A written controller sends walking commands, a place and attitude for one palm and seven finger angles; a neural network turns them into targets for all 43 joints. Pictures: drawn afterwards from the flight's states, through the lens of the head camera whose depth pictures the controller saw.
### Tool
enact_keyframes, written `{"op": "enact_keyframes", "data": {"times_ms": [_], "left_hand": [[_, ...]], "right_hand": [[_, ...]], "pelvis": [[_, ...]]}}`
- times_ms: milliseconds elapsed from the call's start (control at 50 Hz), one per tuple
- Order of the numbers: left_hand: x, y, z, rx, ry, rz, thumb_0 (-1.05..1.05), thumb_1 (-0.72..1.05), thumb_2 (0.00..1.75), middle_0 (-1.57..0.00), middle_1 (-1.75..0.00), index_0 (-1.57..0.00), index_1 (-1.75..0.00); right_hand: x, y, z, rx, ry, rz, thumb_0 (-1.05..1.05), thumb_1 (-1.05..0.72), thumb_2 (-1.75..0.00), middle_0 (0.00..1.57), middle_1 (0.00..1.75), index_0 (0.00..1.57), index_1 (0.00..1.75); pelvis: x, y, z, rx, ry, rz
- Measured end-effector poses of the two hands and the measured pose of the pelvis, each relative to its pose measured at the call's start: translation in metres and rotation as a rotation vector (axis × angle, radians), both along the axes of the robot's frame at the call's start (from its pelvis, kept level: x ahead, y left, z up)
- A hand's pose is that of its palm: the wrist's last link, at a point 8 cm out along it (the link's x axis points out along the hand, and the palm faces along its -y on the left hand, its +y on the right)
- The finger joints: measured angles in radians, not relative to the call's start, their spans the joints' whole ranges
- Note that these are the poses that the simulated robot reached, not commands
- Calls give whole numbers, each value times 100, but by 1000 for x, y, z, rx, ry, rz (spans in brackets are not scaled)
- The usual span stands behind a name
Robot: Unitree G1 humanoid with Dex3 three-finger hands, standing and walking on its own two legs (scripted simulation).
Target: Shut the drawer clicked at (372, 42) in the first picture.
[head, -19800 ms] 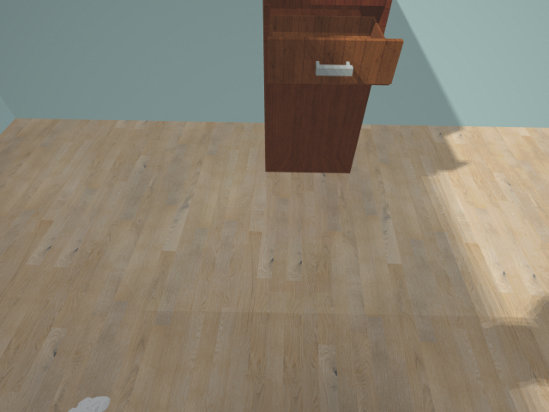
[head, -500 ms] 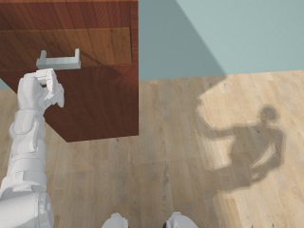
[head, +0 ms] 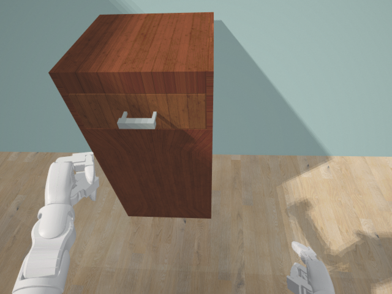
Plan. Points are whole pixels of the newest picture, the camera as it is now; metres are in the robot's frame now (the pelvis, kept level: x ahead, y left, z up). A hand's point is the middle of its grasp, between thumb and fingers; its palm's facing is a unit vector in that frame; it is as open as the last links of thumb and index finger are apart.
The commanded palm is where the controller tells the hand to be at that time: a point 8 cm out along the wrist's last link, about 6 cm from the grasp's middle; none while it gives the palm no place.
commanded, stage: draw the hand back to the body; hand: left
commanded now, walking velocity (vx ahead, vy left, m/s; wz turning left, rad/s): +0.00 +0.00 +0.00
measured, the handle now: (138, 118) +0.60 +0.23 -0.01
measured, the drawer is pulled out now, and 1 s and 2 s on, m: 0.00 0.00 0.00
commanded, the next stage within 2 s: step back with the hand held close in 0.64 s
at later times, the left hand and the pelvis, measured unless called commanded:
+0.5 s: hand (44, 226) +0.18 +0.22 +0.17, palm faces +0.39 -0.82 -0.42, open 3.3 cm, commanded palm +0.13 +0.27 +0.18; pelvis +0.00 -0.01 +0.01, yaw +0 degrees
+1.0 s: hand (32, 228) +0.18 +0.25 +0.16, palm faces +0.32 -0.82 -0.48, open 3.3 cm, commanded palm +0.11 +0.29 +0.18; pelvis -0.02 +0.01 +0.01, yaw -1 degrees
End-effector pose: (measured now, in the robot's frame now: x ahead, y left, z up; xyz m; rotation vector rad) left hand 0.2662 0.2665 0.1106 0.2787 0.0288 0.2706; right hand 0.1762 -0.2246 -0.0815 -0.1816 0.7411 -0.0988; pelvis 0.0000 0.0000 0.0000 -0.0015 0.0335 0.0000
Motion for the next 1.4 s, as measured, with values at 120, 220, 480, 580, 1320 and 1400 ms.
{"op": "enact_keyframes", "data": {"times_ms": [120,220,480,580,1320,1400], "left_hand": [[-31,-2,22,36,-46,44,2,89,90,-140,-160,-141,-160],[-58,-5,38,73,-81,49,2,89,90,-140,-160,-141,-160],[-127,-7,77,210,-148,81,2,89,90,-141,-160,-141,-160],[-141,-4,82,236,-165,101,2,89,90,-141,-160,-141,-160],[-178,35,74,324,-172,12,2,89,90,-141,-160,-141,-160],[-194,34,73,322,-194,18,2,89,90,-141,-160,-141,-160]], "right_hand": [[3,1,7,1,-30,32,1,-90,-90,20,30,21,30],[1,-2,9,8,-40,37,1,-90,-90,20,30,21,30],[-6,-11,9,6,-78,28,1,-90,-90,20,30,21,30],[-5,-8,10,8,-98,31,1,-90,-90,20,30,20,30],[-74,18,11,-50,-17,-40,1,-90,-90,20,30,21,30],[-85,20,10,-50,-31,-25,1,-90,-90,20,30,21,30]], "pelvis": [[-1,-6,7,5,-55,0],[-1,-10,10,5,-83,-4],[-2,-13,11,-1,-112,-4],[-5,-13,11,-3,-119,1],[-68,24,2,-9,-31,-3],[-80,23,0,-21,-31,3]]}}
